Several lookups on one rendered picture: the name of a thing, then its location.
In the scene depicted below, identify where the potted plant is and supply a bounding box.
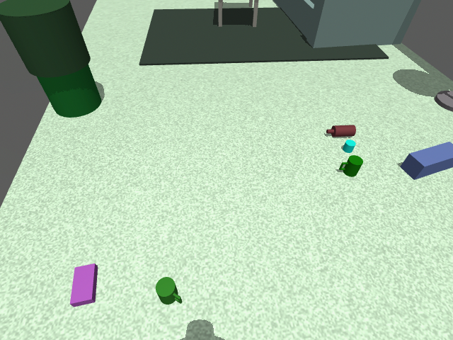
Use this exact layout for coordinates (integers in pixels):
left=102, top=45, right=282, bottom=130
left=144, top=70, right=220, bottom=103
left=0, top=0, right=101, bottom=118

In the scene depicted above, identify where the sofa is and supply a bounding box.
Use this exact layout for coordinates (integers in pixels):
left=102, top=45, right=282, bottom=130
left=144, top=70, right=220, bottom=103
left=273, top=0, right=421, bottom=48

